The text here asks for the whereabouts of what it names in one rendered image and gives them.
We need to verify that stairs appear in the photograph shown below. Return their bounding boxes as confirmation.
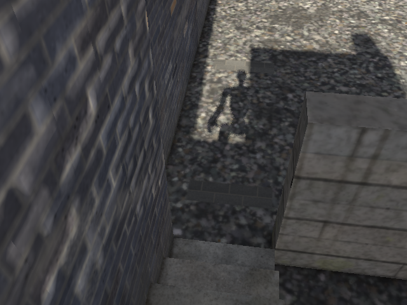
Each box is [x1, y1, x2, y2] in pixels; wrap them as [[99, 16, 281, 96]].
[[146, 238, 285, 305]]

